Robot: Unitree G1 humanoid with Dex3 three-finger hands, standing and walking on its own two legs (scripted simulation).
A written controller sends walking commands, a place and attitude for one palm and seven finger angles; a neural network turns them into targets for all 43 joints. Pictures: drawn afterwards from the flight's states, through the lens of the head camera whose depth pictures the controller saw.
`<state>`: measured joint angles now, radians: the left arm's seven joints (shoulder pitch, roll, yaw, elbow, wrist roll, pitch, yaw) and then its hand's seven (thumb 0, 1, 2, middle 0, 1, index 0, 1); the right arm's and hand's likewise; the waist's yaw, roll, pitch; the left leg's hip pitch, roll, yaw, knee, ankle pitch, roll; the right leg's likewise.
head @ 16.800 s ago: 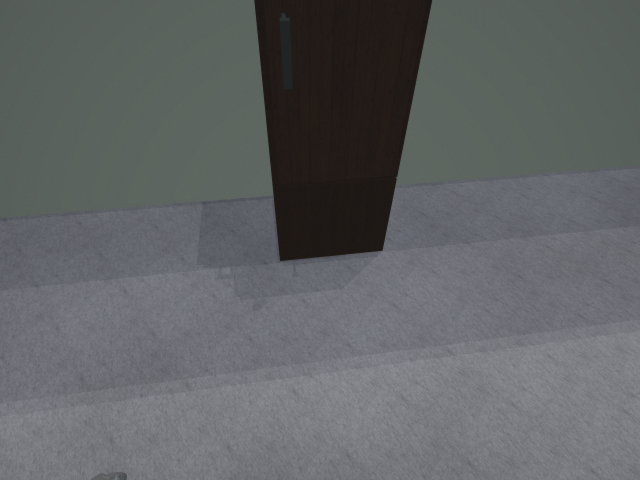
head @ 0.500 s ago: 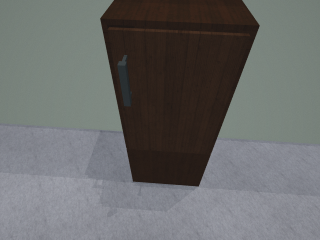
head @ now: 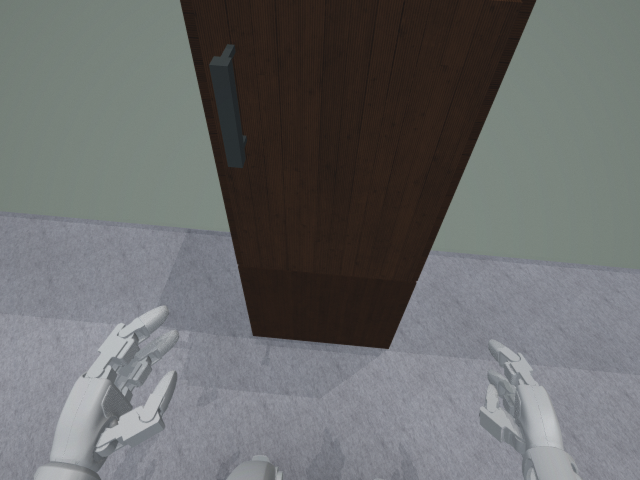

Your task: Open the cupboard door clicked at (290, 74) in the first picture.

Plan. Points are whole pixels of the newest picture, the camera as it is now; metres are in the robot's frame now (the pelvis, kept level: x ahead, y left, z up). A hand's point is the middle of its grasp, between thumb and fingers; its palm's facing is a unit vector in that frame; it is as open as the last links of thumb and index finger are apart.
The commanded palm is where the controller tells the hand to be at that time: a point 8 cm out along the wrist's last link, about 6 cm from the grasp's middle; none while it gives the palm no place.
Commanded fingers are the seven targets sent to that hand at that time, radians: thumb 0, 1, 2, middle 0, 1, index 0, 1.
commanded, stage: raise the hand with hooked fingers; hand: left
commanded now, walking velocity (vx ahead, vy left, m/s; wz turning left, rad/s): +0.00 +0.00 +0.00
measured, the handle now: (233, 109) +0.57 +0.17 +0.16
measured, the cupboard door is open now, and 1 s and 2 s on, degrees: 0 0 0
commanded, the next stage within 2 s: move the hooked fingers beside the handle in 1.74 s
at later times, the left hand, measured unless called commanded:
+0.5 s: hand (99, 362) +0.22 +0.24 +0.09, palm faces +0.01 -1.00 -0.06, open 11.3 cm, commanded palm +0.19 +0.29 +0.10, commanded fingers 0.00 -0.13 0.46 -0.27 -0.96 -0.27 -0.96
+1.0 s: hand (35, 294) +0.26 +0.29 +0.15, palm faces +0.03 -1.00 -0.05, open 13.8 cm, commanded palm +0.23 +0.34 +0.16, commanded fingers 0.00 -0.50 0.30 -0.30 -1.20 -0.30 -1.20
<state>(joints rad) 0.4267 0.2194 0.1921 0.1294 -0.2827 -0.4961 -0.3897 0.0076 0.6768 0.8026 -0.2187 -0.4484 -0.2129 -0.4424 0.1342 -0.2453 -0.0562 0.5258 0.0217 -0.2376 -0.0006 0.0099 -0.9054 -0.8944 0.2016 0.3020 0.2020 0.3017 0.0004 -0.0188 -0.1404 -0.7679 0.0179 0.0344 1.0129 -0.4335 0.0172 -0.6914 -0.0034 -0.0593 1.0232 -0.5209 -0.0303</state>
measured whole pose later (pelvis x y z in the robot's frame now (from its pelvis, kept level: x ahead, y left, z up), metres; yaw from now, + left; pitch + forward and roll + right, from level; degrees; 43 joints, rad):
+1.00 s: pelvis +0.00 +0.03 +0.04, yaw +2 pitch +3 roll -2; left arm 0.05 0.41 0.37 0.19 -0.35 -0.12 -0.45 0.00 -0.45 0.32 -0.30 -1.17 -0.29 -1.16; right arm 0.24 -0.24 0.08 0.56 0.05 -0.25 -0.09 0.01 -0.90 -0.89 0.20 0.30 0.20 0.30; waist 0.03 0.03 -0.06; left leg -0.47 0.00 0.01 0.74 -0.32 0.05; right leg -0.35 -0.01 -0.08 0.67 -0.36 0.01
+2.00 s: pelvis +0.01 -0.01 +0.05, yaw +1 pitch +2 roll -1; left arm -0.17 0.45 0.43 0.45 -0.35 -0.09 -0.51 -0.01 -0.50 0.30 -0.31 -1.20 -0.30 -1.20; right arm 0.26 -0.28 0.06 0.60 0.07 -0.21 -0.12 0.01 -0.90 -0.89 0.20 0.30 0.20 0.30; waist 0.01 0.04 -0.05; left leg -0.40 0.03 0.00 0.65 -0.28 0.00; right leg -0.31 0.03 -0.08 0.62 -0.35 -0.04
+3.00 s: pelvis +0.01 +0.01 +0.04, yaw +0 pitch +8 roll -2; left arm -0.69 0.49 0.36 0.96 -0.21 -0.21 -0.39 -0.01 -0.50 0.30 -0.30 -1.20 -0.30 -1.20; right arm 0.35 -0.28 0.04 0.63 0.05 -0.05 -0.07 0.01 -0.90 -0.89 0.20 0.30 0.20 0.30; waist -0.07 0.02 -0.07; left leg -0.55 0.02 0.03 0.71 -0.31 0.03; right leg -0.46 0.01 -0.06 0.67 -0.36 -0.01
